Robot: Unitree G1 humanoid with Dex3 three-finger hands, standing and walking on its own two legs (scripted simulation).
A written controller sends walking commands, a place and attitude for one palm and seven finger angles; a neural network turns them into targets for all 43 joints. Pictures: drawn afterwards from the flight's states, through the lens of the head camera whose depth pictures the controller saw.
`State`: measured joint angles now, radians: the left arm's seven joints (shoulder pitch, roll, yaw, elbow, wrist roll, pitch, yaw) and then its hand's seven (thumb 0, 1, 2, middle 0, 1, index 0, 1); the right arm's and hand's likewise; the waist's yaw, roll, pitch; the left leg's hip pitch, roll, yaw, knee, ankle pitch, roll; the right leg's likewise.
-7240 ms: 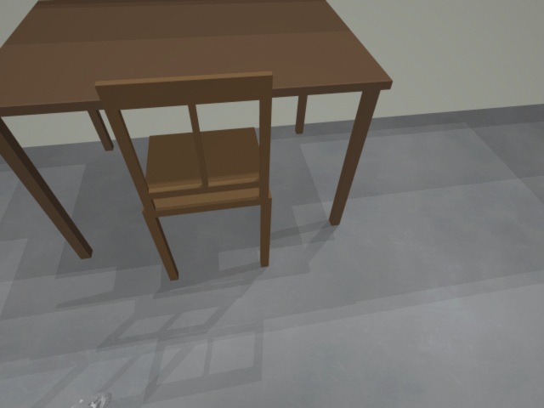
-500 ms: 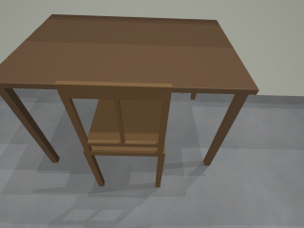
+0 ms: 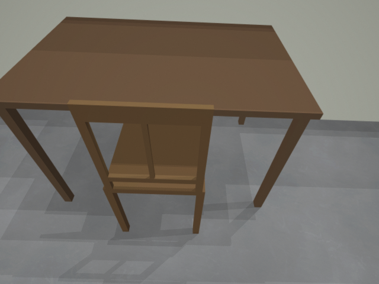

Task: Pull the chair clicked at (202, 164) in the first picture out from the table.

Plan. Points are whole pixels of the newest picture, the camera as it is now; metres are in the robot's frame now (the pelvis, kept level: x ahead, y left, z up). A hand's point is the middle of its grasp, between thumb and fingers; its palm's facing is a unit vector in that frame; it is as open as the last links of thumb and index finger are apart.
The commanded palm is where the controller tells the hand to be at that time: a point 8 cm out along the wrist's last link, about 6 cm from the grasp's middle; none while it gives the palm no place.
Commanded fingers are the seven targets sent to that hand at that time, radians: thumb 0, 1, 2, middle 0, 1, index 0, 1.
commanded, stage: look again from close up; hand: left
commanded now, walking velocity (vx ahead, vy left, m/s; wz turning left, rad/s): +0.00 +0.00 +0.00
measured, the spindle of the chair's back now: (148, 153) +0.53 +0.17 -0.11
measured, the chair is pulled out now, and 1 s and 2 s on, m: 0.00 0.00 0.00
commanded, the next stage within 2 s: shuffle to correct the standing spot in 0.54 s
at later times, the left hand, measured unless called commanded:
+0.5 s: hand out of the picture -0.03 +0.15 -0.18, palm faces +0.05 -0.99 -0.15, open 7.4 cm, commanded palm none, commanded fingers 0.00 0.90 0.90 -0.20 -0.30 -0.20 -0.30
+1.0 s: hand out of the picture -0.01 +0.13 -0.18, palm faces +0.09 -0.98 -0.16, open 7.4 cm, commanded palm none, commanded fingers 0.00 0.90 0.90 -0.20 -0.30 -0.20 -0.30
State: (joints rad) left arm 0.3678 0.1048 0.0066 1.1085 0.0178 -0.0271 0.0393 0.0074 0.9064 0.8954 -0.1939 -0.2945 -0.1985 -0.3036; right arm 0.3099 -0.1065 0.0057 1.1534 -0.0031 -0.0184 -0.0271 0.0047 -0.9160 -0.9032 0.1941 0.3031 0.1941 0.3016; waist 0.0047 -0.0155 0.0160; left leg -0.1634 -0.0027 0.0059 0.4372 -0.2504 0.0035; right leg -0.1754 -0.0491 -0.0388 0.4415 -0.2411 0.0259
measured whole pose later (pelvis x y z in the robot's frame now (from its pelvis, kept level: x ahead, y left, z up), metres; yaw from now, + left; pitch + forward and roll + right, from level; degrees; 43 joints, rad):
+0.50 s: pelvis +0.00 +0.00 +0.00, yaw +0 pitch -1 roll +0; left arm 0.37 0.11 0.01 1.11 0.02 -0.03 0.04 0.01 0.91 0.90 -0.19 -0.29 -0.20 -0.30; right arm 0.31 -0.10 0.01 1.15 0.00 -0.02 -0.03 0.00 -0.91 -0.90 0.19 0.30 0.19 0.30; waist 0.00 -0.01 0.02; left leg -0.16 0.00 0.01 0.42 -0.25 0.00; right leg -0.18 -0.04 -0.03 0.44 -0.24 0.02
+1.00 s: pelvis +0.05 -0.02 -0.01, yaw +0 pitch +1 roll +0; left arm 0.43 0.11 0.04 1.11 0.03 -0.04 0.02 0.01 0.91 0.90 -0.19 -0.29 -0.20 -0.30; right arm 0.39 -0.10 -0.02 1.15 -0.02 -0.01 -0.02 0.00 -0.91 -0.90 0.19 0.30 0.19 0.30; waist 0.00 0.00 -0.01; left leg -0.20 0.04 0.00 0.58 -0.38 0.01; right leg -0.20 -0.02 -0.06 0.56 -0.38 -0.01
